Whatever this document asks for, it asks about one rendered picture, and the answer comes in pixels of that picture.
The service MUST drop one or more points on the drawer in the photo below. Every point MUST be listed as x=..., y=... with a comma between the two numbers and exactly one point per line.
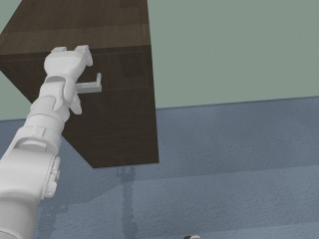
x=119, y=70

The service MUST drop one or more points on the robot left forearm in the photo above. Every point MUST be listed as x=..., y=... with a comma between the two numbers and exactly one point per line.
x=45, y=122

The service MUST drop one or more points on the handle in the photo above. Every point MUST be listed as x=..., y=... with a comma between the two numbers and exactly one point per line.
x=90, y=87

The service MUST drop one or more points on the left robot upper arm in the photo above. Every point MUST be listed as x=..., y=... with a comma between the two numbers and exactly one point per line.
x=27, y=177

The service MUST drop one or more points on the robot left hand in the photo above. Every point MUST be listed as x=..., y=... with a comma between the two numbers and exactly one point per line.
x=70, y=63

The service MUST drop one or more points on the cabinet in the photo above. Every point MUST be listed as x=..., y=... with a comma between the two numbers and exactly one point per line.
x=117, y=127

